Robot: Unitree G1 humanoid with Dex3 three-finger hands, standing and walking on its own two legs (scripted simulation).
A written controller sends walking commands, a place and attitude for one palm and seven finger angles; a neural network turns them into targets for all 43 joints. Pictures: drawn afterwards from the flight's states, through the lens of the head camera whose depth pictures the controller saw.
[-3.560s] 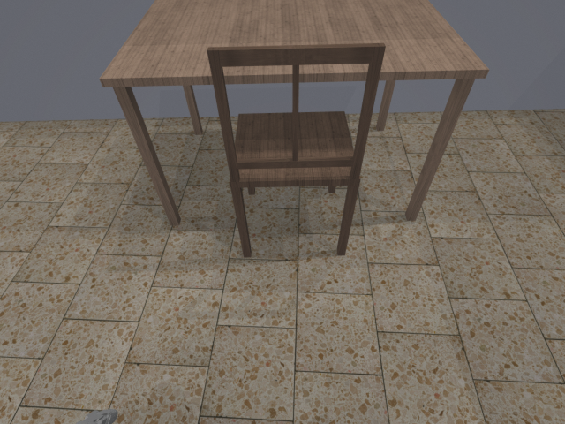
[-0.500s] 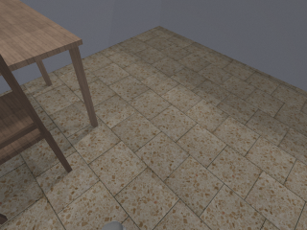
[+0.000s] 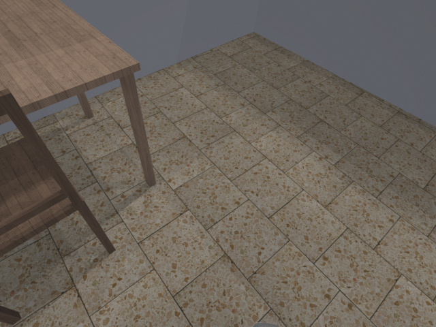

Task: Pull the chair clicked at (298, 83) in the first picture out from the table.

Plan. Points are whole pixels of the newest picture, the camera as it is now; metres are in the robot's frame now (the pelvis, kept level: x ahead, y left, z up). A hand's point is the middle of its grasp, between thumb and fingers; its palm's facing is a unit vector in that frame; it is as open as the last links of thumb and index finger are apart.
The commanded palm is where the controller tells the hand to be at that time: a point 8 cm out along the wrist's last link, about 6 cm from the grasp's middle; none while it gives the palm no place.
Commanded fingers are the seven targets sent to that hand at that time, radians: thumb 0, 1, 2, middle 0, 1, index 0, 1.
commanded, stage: turn to face it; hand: left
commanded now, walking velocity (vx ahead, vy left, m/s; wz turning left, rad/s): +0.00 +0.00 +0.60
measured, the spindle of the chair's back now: out of the picture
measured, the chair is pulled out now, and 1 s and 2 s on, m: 0.00 0.00 0.00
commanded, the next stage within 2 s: take the last steps up to it in 1.10 s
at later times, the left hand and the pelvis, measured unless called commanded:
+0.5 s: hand out of the picture -0.03 +0.18 -0.17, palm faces +0.37 -0.89 -0.28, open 7.4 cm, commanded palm none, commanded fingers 0.00 0.90 0.90 -0.20 -0.30 -0.20 -0.30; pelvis +0.00 -0.03 -0.01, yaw +20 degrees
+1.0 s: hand out of the picture -0.04 +0.20 -0.16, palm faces +0.58 -0.76 -0.28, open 7.4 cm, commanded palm none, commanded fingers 0.00 0.90 0.90 -0.20 -0.30 -0.20 -0.30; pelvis +0.00 -0.03 -0.02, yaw +35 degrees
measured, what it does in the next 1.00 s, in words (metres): steps on the spot, turning left: right foot, then left foot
